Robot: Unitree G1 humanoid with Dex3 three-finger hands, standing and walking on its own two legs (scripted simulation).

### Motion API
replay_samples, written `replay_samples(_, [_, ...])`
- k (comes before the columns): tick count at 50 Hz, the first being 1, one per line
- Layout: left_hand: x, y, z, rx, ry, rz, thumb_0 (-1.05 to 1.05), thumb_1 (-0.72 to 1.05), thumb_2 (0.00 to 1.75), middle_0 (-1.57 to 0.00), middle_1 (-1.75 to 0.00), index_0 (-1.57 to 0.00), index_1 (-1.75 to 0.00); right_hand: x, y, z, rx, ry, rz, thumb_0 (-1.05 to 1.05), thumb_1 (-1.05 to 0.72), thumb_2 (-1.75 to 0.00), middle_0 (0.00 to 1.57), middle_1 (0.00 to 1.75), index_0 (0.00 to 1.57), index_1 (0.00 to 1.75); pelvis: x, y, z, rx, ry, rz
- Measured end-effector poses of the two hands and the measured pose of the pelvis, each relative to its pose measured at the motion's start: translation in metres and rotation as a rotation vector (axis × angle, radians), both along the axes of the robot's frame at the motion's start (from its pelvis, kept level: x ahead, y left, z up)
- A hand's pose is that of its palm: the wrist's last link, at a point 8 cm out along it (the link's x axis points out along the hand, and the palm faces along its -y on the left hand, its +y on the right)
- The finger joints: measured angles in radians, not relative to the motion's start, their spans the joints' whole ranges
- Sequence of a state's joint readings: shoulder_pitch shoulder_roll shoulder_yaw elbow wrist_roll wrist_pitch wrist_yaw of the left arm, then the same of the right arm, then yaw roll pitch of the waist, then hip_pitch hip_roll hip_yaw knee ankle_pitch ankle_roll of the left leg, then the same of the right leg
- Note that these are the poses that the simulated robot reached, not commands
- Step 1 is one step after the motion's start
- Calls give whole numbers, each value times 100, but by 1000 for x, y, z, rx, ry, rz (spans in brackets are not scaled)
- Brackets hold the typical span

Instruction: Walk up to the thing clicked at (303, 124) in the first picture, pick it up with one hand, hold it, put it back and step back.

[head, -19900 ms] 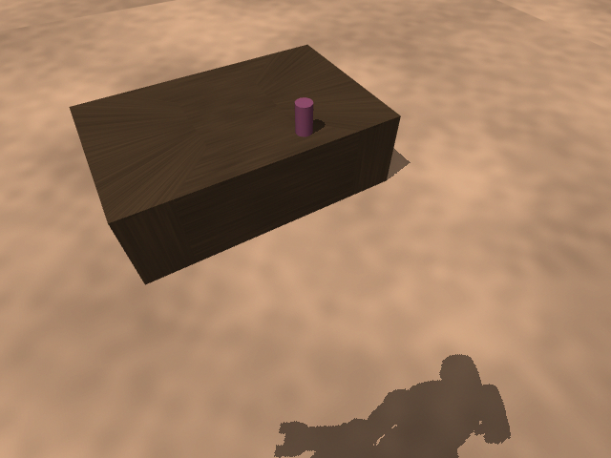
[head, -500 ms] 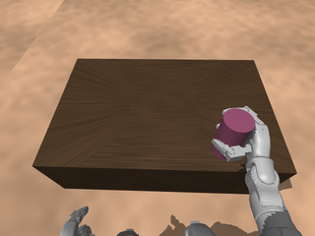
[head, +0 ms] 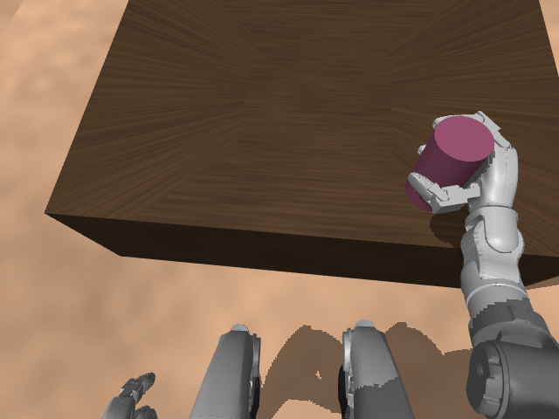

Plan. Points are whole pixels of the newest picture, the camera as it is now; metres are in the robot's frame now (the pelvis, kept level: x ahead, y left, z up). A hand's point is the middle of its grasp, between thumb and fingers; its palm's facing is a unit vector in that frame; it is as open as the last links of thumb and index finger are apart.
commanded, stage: crouch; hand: right
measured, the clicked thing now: (443, 167) +0.44 -0.20 +0.01
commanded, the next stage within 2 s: lower in 0.62 s
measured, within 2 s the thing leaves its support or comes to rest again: rests again in 1.60 s
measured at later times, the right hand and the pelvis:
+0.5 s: hand (428, 171) +0.47 -0.20 -0.06, palm faces +0.14 +0.99 +0.00, open 9.8 cm; pelvis -0.02 +0.00 -0.06, yaw +1 degrees
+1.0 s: hand (415, 181) +0.49 -0.21 -0.12, palm faces +0.14 +0.99 +0.00, open 9.8 cm; pelvis -0.03 +0.00 -0.12, yaw +3 degrees
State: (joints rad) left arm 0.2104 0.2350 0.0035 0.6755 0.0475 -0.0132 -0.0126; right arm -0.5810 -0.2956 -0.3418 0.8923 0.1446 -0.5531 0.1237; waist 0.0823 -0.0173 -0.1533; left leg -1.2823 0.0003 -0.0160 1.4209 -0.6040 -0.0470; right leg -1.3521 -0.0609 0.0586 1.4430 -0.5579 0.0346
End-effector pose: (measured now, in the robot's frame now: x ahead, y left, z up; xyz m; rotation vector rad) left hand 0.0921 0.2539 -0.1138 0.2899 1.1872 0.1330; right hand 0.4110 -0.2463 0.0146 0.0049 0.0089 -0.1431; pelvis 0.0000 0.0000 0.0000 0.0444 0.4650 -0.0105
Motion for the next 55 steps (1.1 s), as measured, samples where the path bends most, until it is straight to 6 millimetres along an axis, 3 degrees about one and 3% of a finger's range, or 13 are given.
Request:
replay_samples(13, [-23,6,-35,17,53,6,0,91,91,-20,-30,-20,-30,16,-5,-44,3,-8,-13,-2,31,-107,78,97,72,97,-15,2,-39,15,64,6])
replay_samples(41, [-46,15,-87,52,123,27,0,90,91,-20,-30,-19,-30,48,-11,-99,0,24,-11,-2,31,-107,78,97,71,97,-25,0,-93,28,136,16])
replay_samples(55, [-59,26,-128,80,175,22,0,90,91,-20,-30,-19,-30,55,-12,-153,-3,25,-4,-2,31,-107,78,97,71,98,-30,1,-137,32,166,28])
